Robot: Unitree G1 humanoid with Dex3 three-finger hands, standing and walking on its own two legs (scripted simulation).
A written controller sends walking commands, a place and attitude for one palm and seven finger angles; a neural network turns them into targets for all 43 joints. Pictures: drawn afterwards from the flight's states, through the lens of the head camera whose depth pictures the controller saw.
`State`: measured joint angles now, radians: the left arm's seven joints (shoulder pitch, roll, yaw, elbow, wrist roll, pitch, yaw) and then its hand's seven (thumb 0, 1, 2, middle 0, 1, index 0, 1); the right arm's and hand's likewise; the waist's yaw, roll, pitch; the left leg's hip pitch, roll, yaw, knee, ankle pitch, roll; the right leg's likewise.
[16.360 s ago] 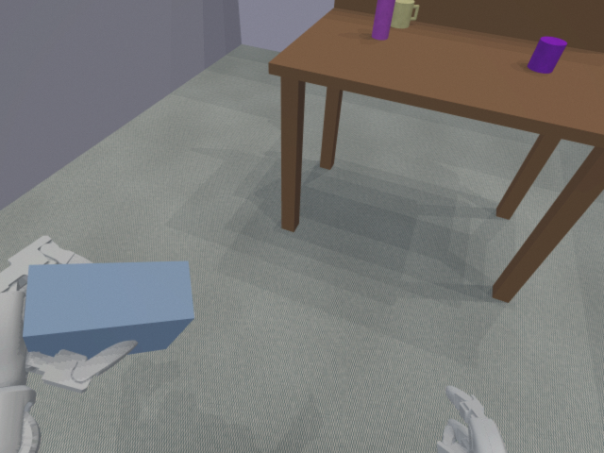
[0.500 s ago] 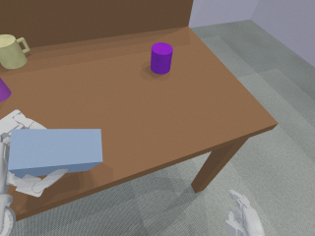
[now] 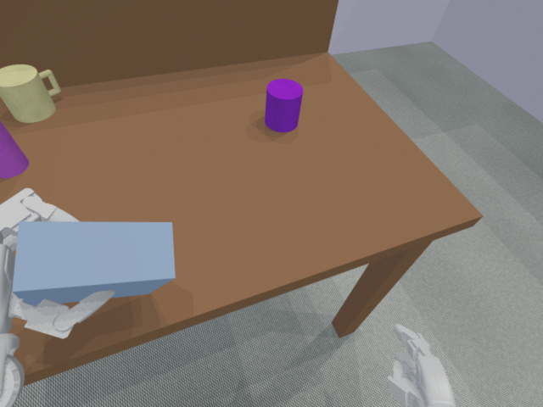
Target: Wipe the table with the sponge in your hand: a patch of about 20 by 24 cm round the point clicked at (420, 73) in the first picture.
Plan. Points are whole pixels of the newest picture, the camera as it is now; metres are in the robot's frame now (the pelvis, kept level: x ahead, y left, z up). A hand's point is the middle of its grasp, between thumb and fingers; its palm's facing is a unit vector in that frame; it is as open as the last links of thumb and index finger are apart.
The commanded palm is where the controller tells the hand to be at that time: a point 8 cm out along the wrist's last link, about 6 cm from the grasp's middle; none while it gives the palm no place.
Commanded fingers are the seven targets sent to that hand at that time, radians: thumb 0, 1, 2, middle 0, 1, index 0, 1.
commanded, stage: look again from close up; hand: left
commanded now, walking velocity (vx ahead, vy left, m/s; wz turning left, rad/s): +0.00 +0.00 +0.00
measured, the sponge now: (119, 264) +0.24 +0.20 +0.13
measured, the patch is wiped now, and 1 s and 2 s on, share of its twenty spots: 0.00 0.00 0.00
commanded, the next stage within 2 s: turn the palm down, sponge in hand in 0.04 s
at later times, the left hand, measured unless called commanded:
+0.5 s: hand (83, 287) +0.20 +0.22 +0.15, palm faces +0.25 -0.74 -0.62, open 9.7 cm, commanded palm +0.16 +0.27 +0.19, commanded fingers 0.00 0.10 1.30 -1.20 -1.60 -1.20 -1.60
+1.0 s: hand (101, 250) +0.22 +0.20 +0.19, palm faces +0.34 -0.43 -0.84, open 9.7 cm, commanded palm +0.18 +0.23 +0.21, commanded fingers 0.00 0.10 1.30 -1.20 -1.60 -1.20 -1.60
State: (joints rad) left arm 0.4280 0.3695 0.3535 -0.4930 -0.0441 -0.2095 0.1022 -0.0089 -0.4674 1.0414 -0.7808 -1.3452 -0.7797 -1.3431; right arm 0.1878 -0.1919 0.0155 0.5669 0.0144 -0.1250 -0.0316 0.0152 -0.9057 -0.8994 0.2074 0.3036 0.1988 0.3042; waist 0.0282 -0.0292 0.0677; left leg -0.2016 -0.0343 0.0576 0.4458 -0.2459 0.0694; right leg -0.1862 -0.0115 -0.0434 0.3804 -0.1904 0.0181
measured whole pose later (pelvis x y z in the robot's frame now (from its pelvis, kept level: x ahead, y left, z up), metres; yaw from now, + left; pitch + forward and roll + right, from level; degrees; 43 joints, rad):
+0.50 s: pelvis -0.01 -0.04 -0.01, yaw +1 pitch +0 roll +0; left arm 0.41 0.53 0.35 -0.51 0.00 0.09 -0.04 -0.01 -0.47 1.04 -0.78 -1.35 -0.78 -1.35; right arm 0.12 -0.23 0.05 0.56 0.01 -0.04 -0.02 0.02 -0.91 -0.90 0.21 0.30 0.20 0.30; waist 0.06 0.02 0.00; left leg -0.27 -0.01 0.03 0.55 -0.28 0.02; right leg -0.28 0.03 -0.03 0.57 -0.29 -0.04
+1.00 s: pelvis +0.00 -0.09 -0.03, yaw +1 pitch +1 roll +2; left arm 0.29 0.69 0.39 -0.39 0.18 0.13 0.00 -0.01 -0.46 1.04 -0.77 -1.35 -0.78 -1.35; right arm 0.19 -0.29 0.00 0.59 0.04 0.01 -0.07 0.02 -0.91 -0.90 0.21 0.30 0.20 0.30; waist 0.07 0.08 -0.05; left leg -0.35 0.02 -0.04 0.69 -0.34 -0.04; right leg -0.35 0.08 -0.06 0.70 -0.37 -0.11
